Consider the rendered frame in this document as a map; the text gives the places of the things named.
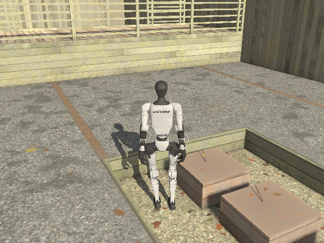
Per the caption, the robot right forearm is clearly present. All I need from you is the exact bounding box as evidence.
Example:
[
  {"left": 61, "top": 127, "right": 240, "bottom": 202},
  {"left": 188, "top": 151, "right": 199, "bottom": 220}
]
[{"left": 177, "top": 124, "right": 186, "bottom": 150}]

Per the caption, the robot left shin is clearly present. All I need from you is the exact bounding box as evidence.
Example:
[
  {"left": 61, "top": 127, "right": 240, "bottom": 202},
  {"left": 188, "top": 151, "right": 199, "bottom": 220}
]
[{"left": 150, "top": 170, "right": 159, "bottom": 202}]

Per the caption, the robot right hand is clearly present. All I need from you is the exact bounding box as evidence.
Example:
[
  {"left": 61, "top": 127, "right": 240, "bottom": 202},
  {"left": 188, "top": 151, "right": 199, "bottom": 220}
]
[{"left": 174, "top": 149, "right": 186, "bottom": 163}]

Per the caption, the left robot upper arm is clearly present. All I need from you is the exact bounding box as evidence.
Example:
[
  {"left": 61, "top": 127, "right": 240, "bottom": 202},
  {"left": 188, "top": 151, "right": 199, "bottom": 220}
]
[{"left": 141, "top": 103, "right": 151, "bottom": 132}]

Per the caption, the robot left thigh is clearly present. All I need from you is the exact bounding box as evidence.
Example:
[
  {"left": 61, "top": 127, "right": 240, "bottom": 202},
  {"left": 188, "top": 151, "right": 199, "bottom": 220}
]
[{"left": 145, "top": 142, "right": 158, "bottom": 178}]

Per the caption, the robot left forearm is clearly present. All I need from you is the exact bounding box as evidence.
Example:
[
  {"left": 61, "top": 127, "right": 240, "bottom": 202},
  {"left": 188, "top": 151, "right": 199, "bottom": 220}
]
[{"left": 139, "top": 124, "right": 147, "bottom": 151}]

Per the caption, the robot left hand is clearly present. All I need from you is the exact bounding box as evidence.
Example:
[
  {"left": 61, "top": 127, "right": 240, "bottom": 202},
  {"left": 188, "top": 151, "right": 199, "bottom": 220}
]
[{"left": 139, "top": 150, "right": 151, "bottom": 165}]

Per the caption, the right robot upper arm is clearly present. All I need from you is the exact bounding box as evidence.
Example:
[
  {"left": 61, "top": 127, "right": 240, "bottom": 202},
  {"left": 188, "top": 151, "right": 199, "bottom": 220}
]
[{"left": 172, "top": 102, "right": 183, "bottom": 131}]

